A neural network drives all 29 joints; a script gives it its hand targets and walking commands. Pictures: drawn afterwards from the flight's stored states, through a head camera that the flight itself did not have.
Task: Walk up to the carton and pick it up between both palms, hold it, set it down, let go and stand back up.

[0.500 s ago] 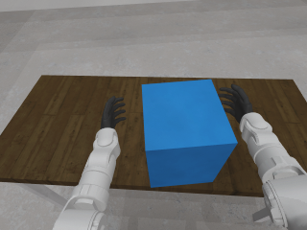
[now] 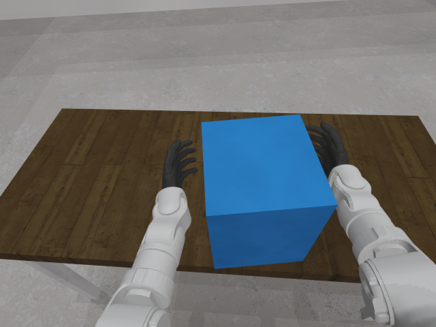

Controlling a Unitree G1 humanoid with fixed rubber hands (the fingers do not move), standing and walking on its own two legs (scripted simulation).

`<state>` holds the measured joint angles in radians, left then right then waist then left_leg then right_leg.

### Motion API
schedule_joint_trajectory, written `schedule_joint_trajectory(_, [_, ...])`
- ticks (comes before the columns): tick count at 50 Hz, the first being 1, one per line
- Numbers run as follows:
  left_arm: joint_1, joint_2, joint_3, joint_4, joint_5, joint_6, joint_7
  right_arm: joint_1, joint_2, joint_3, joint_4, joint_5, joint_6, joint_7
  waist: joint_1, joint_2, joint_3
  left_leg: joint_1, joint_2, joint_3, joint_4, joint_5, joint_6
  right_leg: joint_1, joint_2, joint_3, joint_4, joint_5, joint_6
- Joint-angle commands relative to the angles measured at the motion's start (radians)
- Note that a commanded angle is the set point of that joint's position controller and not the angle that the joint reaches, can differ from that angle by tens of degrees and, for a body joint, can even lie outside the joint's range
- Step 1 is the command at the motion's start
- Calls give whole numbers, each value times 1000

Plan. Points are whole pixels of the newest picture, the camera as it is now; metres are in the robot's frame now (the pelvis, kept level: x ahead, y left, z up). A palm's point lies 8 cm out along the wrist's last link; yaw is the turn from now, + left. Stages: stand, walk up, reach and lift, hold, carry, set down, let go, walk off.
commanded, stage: reach and lift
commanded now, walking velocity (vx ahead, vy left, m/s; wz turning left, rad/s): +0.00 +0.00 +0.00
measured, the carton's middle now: (255, 195) +0.40 -0.01 -0.01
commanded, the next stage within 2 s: none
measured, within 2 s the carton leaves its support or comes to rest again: leaves its support in 1.50 s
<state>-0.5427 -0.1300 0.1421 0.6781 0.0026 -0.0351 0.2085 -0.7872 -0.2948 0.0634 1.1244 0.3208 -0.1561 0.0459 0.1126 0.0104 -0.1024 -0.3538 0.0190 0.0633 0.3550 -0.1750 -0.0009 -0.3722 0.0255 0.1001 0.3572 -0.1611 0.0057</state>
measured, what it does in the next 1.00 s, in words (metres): stands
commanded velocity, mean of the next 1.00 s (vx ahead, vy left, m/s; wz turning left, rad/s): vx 0.00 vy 0.00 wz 0.00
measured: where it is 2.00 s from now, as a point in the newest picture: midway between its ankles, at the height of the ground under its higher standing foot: outside the picture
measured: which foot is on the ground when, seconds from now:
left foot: down 0.00-1.00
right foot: down 0.00-1.00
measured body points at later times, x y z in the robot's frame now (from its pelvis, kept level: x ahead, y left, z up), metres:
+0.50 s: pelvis +0.00 +0.00 +0.00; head +0.04 -0.01 +0.45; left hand +0.38 +0.14 +0.07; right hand +0.45 -0.15 +0.06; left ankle -0.01 +0.12 -0.75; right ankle +0.00 -0.13 -0.75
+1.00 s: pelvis +0.00 +0.00 +0.00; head +0.04 -0.01 +0.45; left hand +0.38 +0.14 +0.06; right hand +0.45 -0.15 +0.06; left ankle -0.01 +0.12 -0.74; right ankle +0.00 -0.13 -0.75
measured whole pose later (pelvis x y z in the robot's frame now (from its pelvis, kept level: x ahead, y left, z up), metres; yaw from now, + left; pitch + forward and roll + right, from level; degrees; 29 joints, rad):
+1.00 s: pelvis +0.00 +0.00 +0.00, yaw +0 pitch +10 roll +0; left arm -0.59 -0.18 0.21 0.74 0.10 -0.09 0.25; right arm -0.79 -0.23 -0.05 1.13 0.21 -0.13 -0.01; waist 0.11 0.01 -0.10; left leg -0.36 0.02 0.06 0.36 -0.18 0.00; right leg -0.37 0.03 0.10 0.36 -0.16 0.00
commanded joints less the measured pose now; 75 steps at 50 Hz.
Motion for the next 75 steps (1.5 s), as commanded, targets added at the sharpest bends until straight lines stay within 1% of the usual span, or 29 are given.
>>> schedule_joint_trajectory(1, [-353,-22,23,-76,149,-11,36,-405,53,-10,-103,-127,-11,-30,44,-39,-419,259,21,-11,73,390,-65,43,78,-115,-42,128,-56])
schedule_joint_trajectory(2, [-326,-14,17,-58,150,-8,30,-370,59,-42,-83,-150,-14,-40,20,-52,-381,282,25,-15,80,404,-62,43,70,-117,-50,162,-50])
schedule_joint_trajectory(3, [-372,5,33,-126,141,-20,35,-386,64,-22,-130,-140,-17,-45,41,-73,-463,261,15,-5,91,416,-52,83,66,-99,-36,199,-41])
schedule_joint_trajectory(4, [-369,-15,31,-131,136,-30,37,-379,72,-19,-142,-142,-12,-43,25,-72,-467,280,16,-7,89,430,-57,71,72,-104,-35,207,-45])
schedule_joint_trajectory(5, [-362,-8,30,-64,137,-36,33,-391,88,-11,-131,-135,-10,-41,38,-81,-428,249,13,-2,96,425,-50,62,66,-96,-34,202,-39])
schedule_joint_trajectory(6, [-370,-24,23,-92,144,-36,33,-403,93,-37,-157,-148,-26,-49,7,-83,-463,279,13,-8,97,424,-54,77,71,-100,-33,232,-35])
schedule_joint_trajectory(7, [-371,-31,30,-81,135,-31,39,-423,90,-4,-189,-140,-20,-50,40,-97,-460,258,16,0,94,439,-53,73,74,-95,-32,218,-38])
schedule_joint_trajectory(10, [-413,-35,19,-62,137,-32,45,-418,76,-29,-115,-143,0,-47,15,-71,-398,250,22,-8,79,362,-55,18,66,-100,-46,125,-44])
schedule_joint_trajectory(15, [-389,-13,33,-4,141,-26,35,-407,113,-19,-124,-145,18,-65,28,-123,-383,240,16,-8,81,349,-37,64,54,-87,-45,138,-31])
schedule_joint_trajectory(21, [-440,-55,13,-24,131,-39,40,-445,120,-19,-136,-154,8,-73,21,-67,-410,241,23,-8,94,362,-53,40,62,-102,-41,138,-42])
schedule_joint_trajectory(24, [-415,-59,41,11,141,-43,37,-448,133,-38,-151,-163,-1,-77,11,-110,-414,252,20,-13,93,378,-47,29,63,-91,-44,162,-38])
schedule_joint_trajectory(25, [-412,-66,32,7,139,-46,40,-450,135,-12,-147,-148,2,-74,32,-97,-428,246,20,-6,96,403,-52,48,67,-94,-38,175,-40])
schedule_joint_trajectory(26, [-428,-73,19,-4,135,-49,34,-431,145,-41,-122,-166,5,-78,-6,-93,-393,274,24,-19,99,394,-57,27,63,-101,-50,163,-38])
schedule_joint_trajectory(31, [-408,-97,23,55,168,-57,35,-412,168,-40,-46,-179,11,-66,21,-71,-361,252,33,-20,90,357,-53,16,58,-110,-42,110,-43])
schedule_joint_trajectory(34, [-470,-96,19,-7,149,-80,32,-461,188,-51,-149,-193,-10,-71,9,-94,-467,257,27,-11,107,391,-54,32,60,-104,-35,157,-39])
schedule_joint_trajectory(39, [-416,-132,19,64,166,-79,36,-425,177,-68,-50,-203,-1,-54,16,-66,-363,248,32,-23,94,352,-65,-14,61,-107,-52,71,-53])
schedule_joint_trajectory(42, [-414,-130,20,27,173,-83,31,-397,196,-85,-74,-222,-5,-62,-8,-59,-403,288,32,-28,96,394,-63,21,56,-109,-62,147,-51])
schedule_joint_trajectory(44, [-400,-132,21,92,176,-88,7,-379,244,-71,-60,-235,-2,-68,-16,-111,-349,251,24,-19,101,380,-45,26,49,-104,-52,148,-40])
schedule_joint_trajectory(46, [-415,-148,42,81,211,-95,10,-376,255,-89,-62,-252,-5,-53,0,-66,-375,263,24,-16,96,386,-56,40,54,-107,-46,138,-49])
schedule_joint_trajectory(48, [-435,-221,34,43,229,-93,-5,-384,332,-71,-72,-274,-13,-35,2,-85,-377,293,25,-14,87,395,-57,37,57,-112,-52,155,-46])
schedule_joint_trajectory(50, [-420,-329,17,82,281,-87,-43,-354,445,-103,-24,-313,-4,1,-21,-70,-342,305,22,-14,78,386,-57,42,52,-118,-61,153,-44])
schedule_joint_trajectory(51, [-472,-397,-44,-22,249,-91,-48,-421,503,-64,-148,-324,-30,13,-20,-66,-473,346,23,-22,88,474,-66,65,60,-129,-41,227,-51])
schedule_joint_trajectory(55, [-497,-540,-87,11,316,-85,-123,-360,738,-88,-169,-456,-28,64,-64,-74,-473,350,2,-5,65,452,-55,133,49,-140,-60,262,-36])
schedule_joint_trajectory(59, [-444,-550,-62,26,331,-55,-138,-348,785,-61,-187,-452,-14,81,-33,-98,-415,367,0,-11,58,494,-46,169,54,-143,-56,308,-25])
schedule_joint_trajectory(63, [-482,-581,-125,-20,305,-54,-122,-378,775,-46,-226,-430,-25,81,-70,-64,-483,418,6,-26,73,540,-64,148,63,-159,-57,335,-36])
schedule_joint_trajectory(68, [-543,-558,-152,-19,272,-18,-122,-432,784,-18,-255,-413,0,73,-45,-99,-427,395,6,-20,40,415,-45,168,60,-148,-84,239,-31])
schedule_joint_trajectory(72, [-626,-617,-260,-127,217,7,-104,-502,814,40,-338,-358,10,64,-71,-75,-568,440,5,-39,59,458,-66,163,72,-159,-62,289,-32])
schedule_joint_trajectory(73, [-630,-598,-247,-120,214,16,-109,-525,819,50,-351,-339,14,56,-53,-87,-530,421,1,-33,59,432,-53,172,63,-149,-73,275,-28])
schedule_joint_trajectory(75, [-641,-626,-281,-135,205,35,-104,-487,818,37,-291,-320,32,53,-84,-62,-520,478,15,-53,75,503,-68,142,68,-150,-77,289,-34])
